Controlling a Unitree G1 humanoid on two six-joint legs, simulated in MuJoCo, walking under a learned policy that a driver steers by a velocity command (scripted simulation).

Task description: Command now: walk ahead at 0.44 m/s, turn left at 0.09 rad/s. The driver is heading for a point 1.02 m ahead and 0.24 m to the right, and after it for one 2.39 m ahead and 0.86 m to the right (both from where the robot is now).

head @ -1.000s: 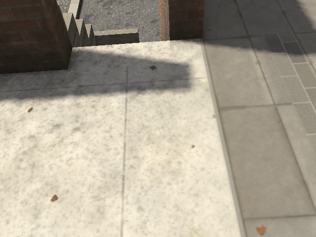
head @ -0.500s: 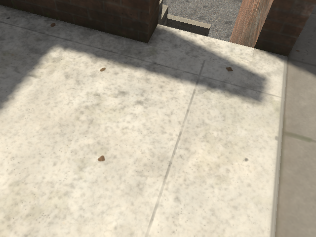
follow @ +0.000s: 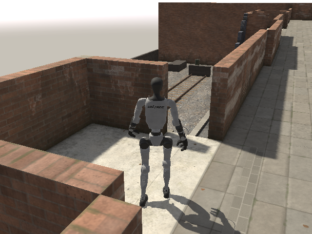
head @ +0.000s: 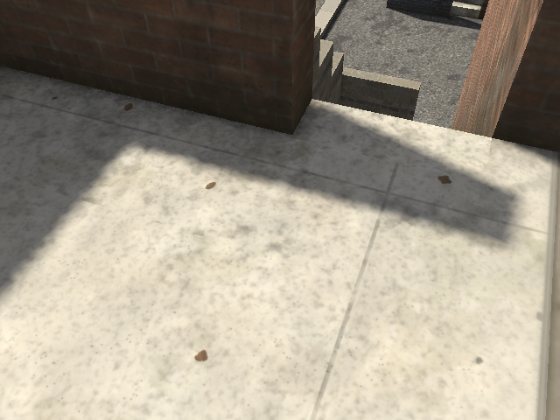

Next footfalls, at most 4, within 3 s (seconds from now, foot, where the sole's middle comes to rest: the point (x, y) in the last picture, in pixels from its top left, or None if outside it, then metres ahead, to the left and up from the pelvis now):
0.40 left None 0.33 0.09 -0.77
0.68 right None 0.25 -0.16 -0.77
0.98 left None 0.33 0.10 -0.77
1.42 right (344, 351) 0.66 -0.16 -0.77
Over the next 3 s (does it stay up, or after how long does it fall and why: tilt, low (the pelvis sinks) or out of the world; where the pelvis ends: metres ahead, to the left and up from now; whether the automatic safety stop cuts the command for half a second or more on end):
stays up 1.25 -0.21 0.00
